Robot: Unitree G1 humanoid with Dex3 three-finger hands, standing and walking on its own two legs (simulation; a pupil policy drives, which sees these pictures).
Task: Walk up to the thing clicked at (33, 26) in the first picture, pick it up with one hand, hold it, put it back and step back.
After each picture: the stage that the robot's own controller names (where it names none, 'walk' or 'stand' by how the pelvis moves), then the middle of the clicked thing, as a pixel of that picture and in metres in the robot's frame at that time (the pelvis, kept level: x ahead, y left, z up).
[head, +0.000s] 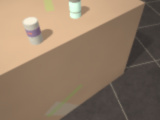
stand; (33, 31) +0.62 +0.28 +0.04
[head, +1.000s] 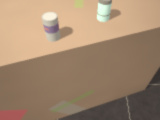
rise first; (51, 27) +0.60 +0.21 +0.05
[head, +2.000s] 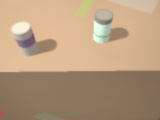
stand; (25, 39) +0.47 +0.27 +0.08
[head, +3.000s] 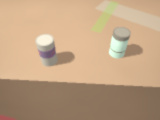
stand; (47, 50) +0.47 +0.19 +0.06
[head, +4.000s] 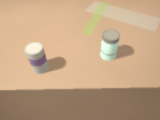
stand; (37, 58) +0.44 +0.22 +0.04
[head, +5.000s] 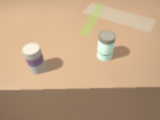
stand; (34, 59) +0.45 +0.23 +0.04
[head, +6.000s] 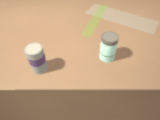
stand; (37, 59) +0.45 +0.22 +0.04
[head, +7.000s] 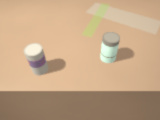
stand; (37, 59) +0.44 +0.22 +0.04
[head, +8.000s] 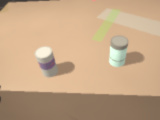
rise first; (47, 62) +0.44 +0.21 +0.05
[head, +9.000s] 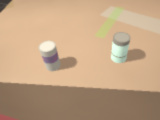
go down; (50, 56) +0.46 +0.21 +0.05
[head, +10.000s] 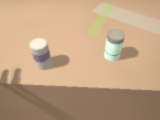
go down; (41, 54) +0.46 +0.20 +0.06
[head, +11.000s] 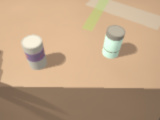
go down; (35, 53) +0.45 +0.19 +0.07
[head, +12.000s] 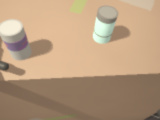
close in; (16, 41) +0.45 +0.21 +0.10
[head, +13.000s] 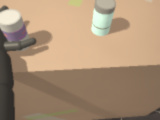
close; (15, 31) +0.48 +0.21 +0.12
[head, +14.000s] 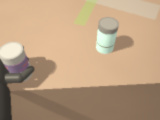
lift; (17, 63) +0.38 +0.22 +0.11
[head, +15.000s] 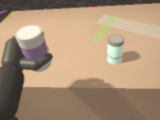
lift; (35, 49) +0.33 +0.17 +0.24
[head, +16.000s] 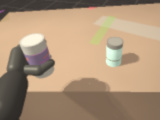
hold; (38, 56) +0.33 +0.16 +0.21
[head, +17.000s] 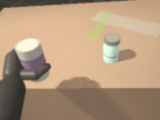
hold; (33, 60) +0.33 +0.18 +0.19
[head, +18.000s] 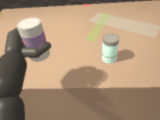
crouch; (34, 40) +0.38 +0.17 +0.23
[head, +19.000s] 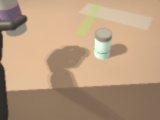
lower; (10, 14) +0.47 +0.22 +0.25
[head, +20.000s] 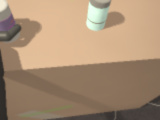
lower; (3, 21) +0.51 +0.22 +0.12
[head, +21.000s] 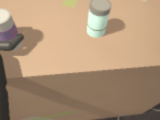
lower; (5, 31) +0.48 +0.22 +0.11
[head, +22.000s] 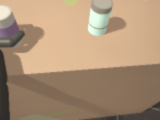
lower; (6, 28) +0.49 +0.22 +0.11
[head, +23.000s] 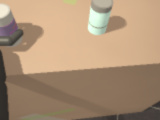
lower; (5, 26) +0.50 +0.22 +0.11
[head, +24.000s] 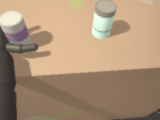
open; (17, 32) +0.48 +0.20 +0.11
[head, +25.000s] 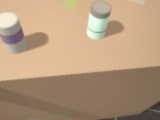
sink last; (12, 34) +0.48 +0.21 +0.11
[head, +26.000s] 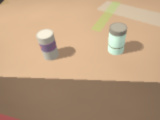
stand; (48, 45) +0.50 +0.21 +0.09
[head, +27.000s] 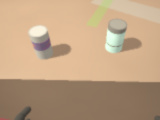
stand; (41, 43) +0.48 +0.20 +0.10
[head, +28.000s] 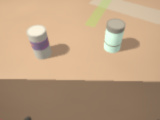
stand; (40, 42) +0.48 +0.20 +0.10
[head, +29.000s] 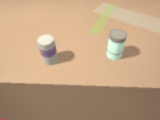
stand; (48, 50) +0.49 +0.19 +0.05
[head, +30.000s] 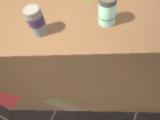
walk; (36, 21) +0.56 +0.23 +0.08
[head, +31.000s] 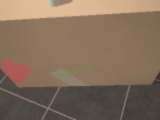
walk; out of the picture +0.85 +0.22 +0.06
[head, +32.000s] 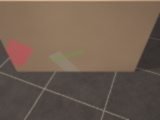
stand; out of the picture +1.14 +0.22 +0.06
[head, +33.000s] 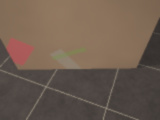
stand; out of the picture +1.11 +0.22 +0.05
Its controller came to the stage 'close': yes
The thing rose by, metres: 0.19
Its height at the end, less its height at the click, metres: +0.00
